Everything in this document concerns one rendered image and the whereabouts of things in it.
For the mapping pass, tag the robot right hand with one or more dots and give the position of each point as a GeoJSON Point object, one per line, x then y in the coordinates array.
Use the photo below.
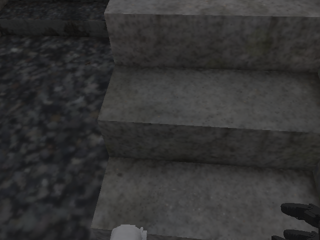
{"type": "Point", "coordinates": [309, 213]}

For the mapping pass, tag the robot left thigh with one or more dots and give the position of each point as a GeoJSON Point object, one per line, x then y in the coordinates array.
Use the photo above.
{"type": "Point", "coordinates": [128, 232]}

